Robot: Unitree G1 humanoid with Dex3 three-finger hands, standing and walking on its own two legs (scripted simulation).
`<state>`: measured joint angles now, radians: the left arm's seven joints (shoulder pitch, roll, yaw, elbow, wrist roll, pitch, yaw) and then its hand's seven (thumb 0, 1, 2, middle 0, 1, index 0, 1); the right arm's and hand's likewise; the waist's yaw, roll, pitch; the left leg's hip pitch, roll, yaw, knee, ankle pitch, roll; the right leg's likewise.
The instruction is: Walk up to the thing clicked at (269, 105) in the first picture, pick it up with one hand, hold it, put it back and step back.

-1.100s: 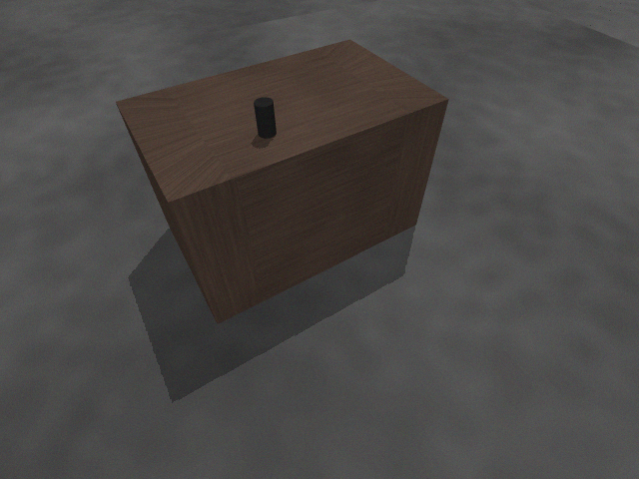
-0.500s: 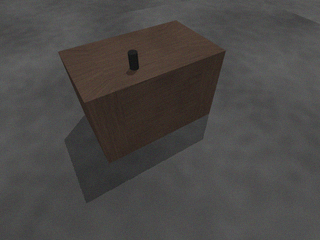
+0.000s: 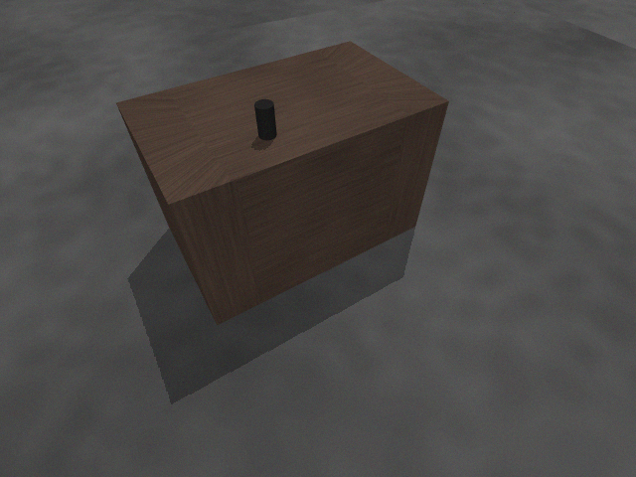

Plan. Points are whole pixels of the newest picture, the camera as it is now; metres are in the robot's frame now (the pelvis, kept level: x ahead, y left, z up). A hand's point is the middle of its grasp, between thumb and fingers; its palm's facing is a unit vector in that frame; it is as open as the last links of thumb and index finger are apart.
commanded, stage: stand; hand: right
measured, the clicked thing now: (265, 120) +1.05 +0.16 -0.13
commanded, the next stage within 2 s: walk up in 0.02 s
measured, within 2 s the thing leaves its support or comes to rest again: neither
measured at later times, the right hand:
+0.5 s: hand (457, 443) +0.21 -0.18 -0.14, palm faces -0.24 +0.87 -0.44, open 7.4 cm
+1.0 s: hand (398, 266) +0.53 -0.14 -0.15, palm faces -0.46 +0.79 -0.40, open 7.4 cm
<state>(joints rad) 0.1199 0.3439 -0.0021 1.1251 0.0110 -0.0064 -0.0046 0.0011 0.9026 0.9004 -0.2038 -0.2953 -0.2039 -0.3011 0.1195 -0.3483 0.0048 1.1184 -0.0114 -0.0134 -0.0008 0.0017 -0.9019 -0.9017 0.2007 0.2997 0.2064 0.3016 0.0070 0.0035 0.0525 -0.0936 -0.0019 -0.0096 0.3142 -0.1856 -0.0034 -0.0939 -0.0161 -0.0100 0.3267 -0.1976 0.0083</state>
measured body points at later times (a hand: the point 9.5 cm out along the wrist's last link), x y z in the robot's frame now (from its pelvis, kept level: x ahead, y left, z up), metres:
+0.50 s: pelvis +0.10 +0.08 -0.03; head +0.11 +0.12 +0.42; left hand +0.10 +0.43 -0.15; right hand +0.22 -0.23 -0.12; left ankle +0.10 +0.22 -0.75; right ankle +0.10 -0.06 -0.68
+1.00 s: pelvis +0.32 +0.06 -0.01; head +0.35 +0.06 +0.44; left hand +0.21 +0.36 -0.11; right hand +0.56 -0.18 -0.12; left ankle +0.30 +0.21 -0.68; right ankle +0.35 -0.02 -0.75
